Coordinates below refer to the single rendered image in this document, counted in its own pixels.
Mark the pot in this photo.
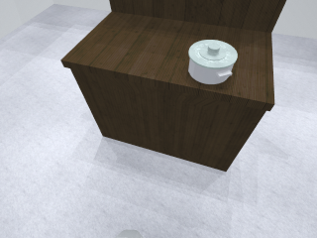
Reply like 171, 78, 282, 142
188, 59, 234, 84

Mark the lid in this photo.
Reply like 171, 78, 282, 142
188, 40, 238, 69

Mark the table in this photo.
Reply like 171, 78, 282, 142
60, 0, 286, 172

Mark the knob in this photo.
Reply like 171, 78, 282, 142
207, 43, 221, 54

